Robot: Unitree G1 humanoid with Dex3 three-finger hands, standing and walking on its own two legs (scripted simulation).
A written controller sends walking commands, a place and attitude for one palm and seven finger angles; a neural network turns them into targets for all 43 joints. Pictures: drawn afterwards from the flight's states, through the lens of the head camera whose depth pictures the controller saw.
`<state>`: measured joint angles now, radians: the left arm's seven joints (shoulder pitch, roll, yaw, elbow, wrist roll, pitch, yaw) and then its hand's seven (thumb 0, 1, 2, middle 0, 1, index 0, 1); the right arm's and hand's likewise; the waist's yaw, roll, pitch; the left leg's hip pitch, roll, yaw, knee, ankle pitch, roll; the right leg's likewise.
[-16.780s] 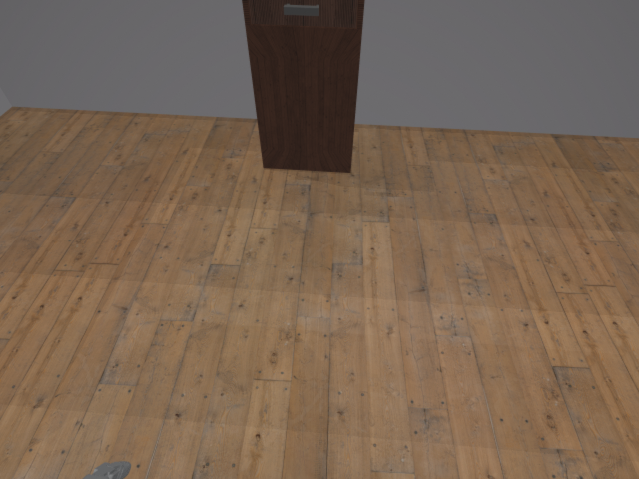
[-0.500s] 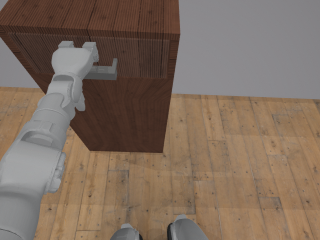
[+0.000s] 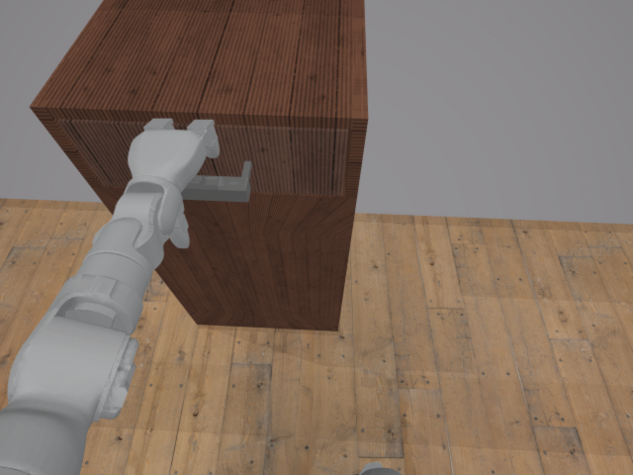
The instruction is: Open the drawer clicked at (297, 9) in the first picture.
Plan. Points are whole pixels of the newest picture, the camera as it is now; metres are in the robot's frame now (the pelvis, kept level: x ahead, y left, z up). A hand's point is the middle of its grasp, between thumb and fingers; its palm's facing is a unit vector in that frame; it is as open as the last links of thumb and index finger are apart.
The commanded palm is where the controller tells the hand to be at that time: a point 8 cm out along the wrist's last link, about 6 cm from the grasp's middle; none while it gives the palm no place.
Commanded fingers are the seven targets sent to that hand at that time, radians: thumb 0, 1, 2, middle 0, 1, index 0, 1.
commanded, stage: lift the fingers back up to retry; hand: left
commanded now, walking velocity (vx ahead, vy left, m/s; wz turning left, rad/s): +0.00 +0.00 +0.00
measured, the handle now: (208, 176) +0.53 +0.13 +0.02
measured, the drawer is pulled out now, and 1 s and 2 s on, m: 0.00 0.00 0.00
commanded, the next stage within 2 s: re-aim the fingers above the handle in 0.24 s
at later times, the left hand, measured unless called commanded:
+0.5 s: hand (170, 184) +0.47 +0.16 +0.08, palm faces -0.03 -0.01 -1.00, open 13.8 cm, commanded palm +0.46 +0.17 +0.14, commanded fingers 0.00 -0.50 0.30 -0.30 -1.20 -0.30 -1.20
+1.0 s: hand (188, 168) +0.49 +0.14 +0.09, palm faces -0.02 -0.01 -1.00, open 13.6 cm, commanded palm +0.48 +0.18 +0.14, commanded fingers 0.00 -0.50 0.30 -0.30 -1.20 -0.30 -1.20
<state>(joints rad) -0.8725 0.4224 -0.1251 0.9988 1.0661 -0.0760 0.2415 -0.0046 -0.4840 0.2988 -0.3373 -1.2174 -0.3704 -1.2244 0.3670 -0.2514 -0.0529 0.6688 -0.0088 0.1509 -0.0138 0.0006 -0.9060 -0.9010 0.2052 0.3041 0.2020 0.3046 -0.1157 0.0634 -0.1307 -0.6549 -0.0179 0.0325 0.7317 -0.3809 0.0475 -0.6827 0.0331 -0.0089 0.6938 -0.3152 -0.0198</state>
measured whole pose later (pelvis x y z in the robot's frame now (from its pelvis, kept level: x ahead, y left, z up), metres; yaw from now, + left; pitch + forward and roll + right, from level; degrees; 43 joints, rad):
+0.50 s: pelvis +0.01 -0.02 +0.01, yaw +1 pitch +14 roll +0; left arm -0.78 0.43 -0.14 0.88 1.05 -0.11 0.18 0.00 -0.48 0.30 -0.32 -1.20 -0.32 -1.20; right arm 0.26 -0.25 -0.05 0.64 0.00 0.19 -0.01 0.00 -0.91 -0.90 0.20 0.30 0.20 0.30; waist -0.05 0.05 -0.11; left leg -0.52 -0.02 0.02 0.63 -0.35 0.02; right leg -0.56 0.03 -0.02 0.64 -0.31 -0.04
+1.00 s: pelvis -0.01 -0.02 +0.01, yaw +0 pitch +15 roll +0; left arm -0.92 0.46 -0.10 1.04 1.07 -0.11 0.22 0.00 -0.48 0.30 -0.35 -1.22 -0.35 -1.25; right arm 0.35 -0.26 -0.04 0.69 0.02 0.16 -0.04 0.00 -0.91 -0.90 0.20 0.30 0.20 0.30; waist -0.12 0.05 -0.11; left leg -0.58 -0.01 0.04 0.65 -0.34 0.02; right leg -0.63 0.04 0.00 0.65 -0.28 -0.04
